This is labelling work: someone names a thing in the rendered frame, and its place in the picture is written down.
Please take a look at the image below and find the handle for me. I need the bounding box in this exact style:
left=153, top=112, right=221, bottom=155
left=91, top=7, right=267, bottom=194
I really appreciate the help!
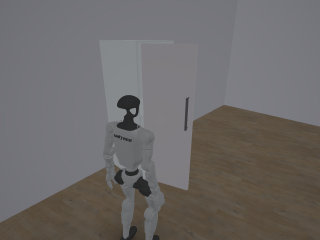
left=184, top=97, right=190, bottom=131

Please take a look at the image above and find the robot head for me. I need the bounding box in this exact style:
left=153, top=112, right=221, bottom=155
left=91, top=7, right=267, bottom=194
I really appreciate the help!
left=117, top=95, right=141, bottom=131

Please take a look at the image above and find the left robot upper arm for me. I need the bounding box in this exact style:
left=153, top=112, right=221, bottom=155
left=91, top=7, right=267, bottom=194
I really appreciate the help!
left=103, top=121, right=119, bottom=156

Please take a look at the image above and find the right robot forearm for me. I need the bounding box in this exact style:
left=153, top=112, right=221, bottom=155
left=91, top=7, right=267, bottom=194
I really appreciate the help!
left=145, top=161, right=161, bottom=196

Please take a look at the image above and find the right robot upper arm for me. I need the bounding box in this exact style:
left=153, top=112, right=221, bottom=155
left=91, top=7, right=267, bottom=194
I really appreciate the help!
left=139, top=128, right=155, bottom=172

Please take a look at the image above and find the robot left hand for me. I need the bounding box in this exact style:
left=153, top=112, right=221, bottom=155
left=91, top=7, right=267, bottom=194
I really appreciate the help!
left=106, top=171, right=117, bottom=189

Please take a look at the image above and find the fridge door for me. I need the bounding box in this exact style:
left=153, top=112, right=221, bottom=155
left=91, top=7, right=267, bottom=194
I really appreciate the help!
left=141, top=43, right=199, bottom=190

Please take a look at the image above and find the left robot forearm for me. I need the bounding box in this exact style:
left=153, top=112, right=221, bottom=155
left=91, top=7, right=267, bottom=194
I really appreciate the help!
left=103, top=152, right=115, bottom=175

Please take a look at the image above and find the robot right hand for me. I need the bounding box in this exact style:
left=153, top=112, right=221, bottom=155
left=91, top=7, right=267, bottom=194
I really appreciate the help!
left=151, top=192, right=165, bottom=213

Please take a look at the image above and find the robot left shin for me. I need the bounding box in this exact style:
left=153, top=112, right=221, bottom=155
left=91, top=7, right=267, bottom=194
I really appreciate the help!
left=121, top=199, right=134, bottom=238

